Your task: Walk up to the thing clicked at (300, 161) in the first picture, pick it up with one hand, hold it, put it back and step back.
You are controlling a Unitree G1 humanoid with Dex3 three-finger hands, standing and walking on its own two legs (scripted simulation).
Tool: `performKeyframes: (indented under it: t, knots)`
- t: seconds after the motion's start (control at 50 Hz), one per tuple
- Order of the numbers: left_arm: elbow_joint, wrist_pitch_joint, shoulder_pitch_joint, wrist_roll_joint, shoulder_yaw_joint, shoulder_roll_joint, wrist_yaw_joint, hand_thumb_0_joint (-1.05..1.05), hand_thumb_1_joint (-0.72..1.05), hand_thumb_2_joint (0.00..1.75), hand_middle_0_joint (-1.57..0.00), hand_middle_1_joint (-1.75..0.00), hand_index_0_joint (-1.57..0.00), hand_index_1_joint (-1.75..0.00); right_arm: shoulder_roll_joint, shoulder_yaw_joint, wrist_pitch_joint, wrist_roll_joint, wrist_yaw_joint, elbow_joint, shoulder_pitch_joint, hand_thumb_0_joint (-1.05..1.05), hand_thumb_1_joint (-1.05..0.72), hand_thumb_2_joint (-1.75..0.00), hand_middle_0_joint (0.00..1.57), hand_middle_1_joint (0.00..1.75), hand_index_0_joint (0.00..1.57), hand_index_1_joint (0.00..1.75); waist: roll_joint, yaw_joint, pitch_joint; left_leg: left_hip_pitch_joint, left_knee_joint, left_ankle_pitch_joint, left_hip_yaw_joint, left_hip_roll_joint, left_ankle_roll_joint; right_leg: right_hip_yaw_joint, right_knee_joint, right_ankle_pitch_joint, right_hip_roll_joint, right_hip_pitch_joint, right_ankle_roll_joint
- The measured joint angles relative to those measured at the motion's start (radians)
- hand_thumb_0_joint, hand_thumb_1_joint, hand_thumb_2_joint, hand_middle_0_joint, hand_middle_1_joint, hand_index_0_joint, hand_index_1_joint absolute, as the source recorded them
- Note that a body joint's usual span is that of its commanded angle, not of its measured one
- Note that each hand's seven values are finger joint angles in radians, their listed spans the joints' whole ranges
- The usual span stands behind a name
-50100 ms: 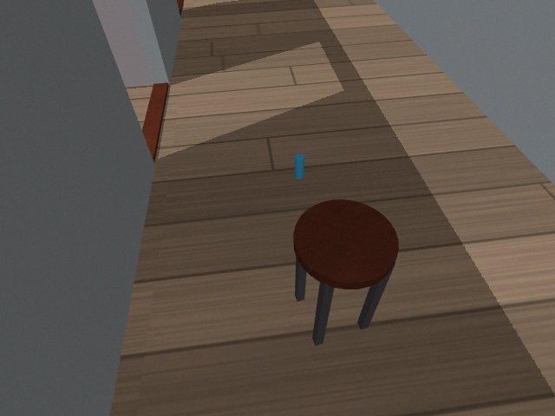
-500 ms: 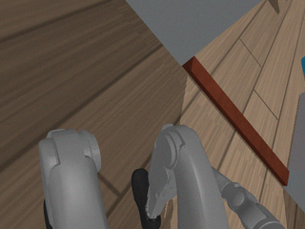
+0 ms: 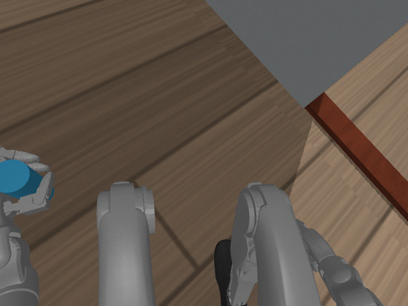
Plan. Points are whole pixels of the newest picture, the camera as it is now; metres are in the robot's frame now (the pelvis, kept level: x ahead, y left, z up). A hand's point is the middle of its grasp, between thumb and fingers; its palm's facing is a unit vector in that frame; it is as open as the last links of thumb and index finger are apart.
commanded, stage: settle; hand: left
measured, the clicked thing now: (26, 185) +0.31 +0.33 -0.08
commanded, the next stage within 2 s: lift in 1.00 s
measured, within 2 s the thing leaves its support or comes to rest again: neither
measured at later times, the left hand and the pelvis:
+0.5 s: hand (27, 165) +0.33 +0.31 +0.00, palm faces +0.41 -0.91 -0.04, open 6.7 cm; pelvis +0.01 -0.01 +0.03, yaw +4 degrees
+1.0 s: hand (27, 147) +0.34 +0.30 +0.03, palm faces +0.41 -0.91 -0.03, open 6.7 cm; pelvis +0.01 -0.01 +0.06, yaw +5 degrees
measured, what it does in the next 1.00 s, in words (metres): rises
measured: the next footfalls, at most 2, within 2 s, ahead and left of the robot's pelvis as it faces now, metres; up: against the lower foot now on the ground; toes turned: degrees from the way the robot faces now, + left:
none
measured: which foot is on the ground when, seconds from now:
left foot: down 0.00-1.00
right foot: down 0.00-1.00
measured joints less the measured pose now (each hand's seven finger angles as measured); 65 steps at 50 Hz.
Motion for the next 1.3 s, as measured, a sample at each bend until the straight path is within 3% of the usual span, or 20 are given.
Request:
performKeyframes:
  t: [0.28, 0.5, 1.18, 1.3]
  knots:
    - [-0.053, 0.087, -0.019, -0.018, 0.015, -0.060, -0.078, 0.04, -0.02, 1.15, -0.92, -1.09, -0.94, -1.08, -0.001, -0.086, -0.002, 0.049, -0.033, 0.042, 0.044, 0.01, -0.88, -0.89, 0.20, 0.30, 0.20, 0.30, 0.042, 0.014, -0.056, 0.017, -0.078, -0.009, 0.052, 0.001, -0.017, 0.038, -0.029, -0.026, -0.017, -0.017, -0.022]
    - [-0.051, 0.131, -0.047, -0.003, 0.024, -0.090, -0.087, 0.04, -0.02, 1.15, -0.92, -1.09, -0.94, -1.08, 0.007, -0.119, -0.014, 0.066, -0.051, 0.046, 0.062, 0.01, -0.88, -0.89, 0.20, 0.30, 0.20, 0.30, 0.054, 0.021, -0.092, 0.052, -0.141, -0.007, 0.080, 0.005, -0.016, 0.057, -0.075, -0.028, -0.020, 0.005, -0.027]
    - [-0.009, 0.158, -0.126, 0.043, 0.017, -0.108, -0.066, 0.04, -0.02, 1.15, -0.92, -1.10, -0.94, -1.08, 0.022, -0.130, -0.021, 0.066, -0.069, 0.043, 0.100, 0.01, -0.88, -0.89, 0.20, 0.30, 0.20, 0.30, 0.062, 0.009, -0.124, 0.129, -0.245, -0.003, 0.110, 0.006, -0.011, 0.076, -0.166, -0.030, -0.027, 0.075, -0.027]
    - [-0.050, 0.175, -0.105, 0.034, 0.010, -0.110, -0.079, 0.04, -0.02, 1.15, -0.92, -1.10, -0.94, -1.08, 0.025, -0.130, -0.019, 0.077, -0.074, 0.034, 0.107, 0.01, -0.89, -0.89, 0.20, 0.30, 0.20, 0.30, 0.068, 0.006, -0.130, 0.144, -0.261, -0.002, 0.113, 0.004, -0.009, 0.077, -0.181, -0.031, -0.029, 0.092, -0.026]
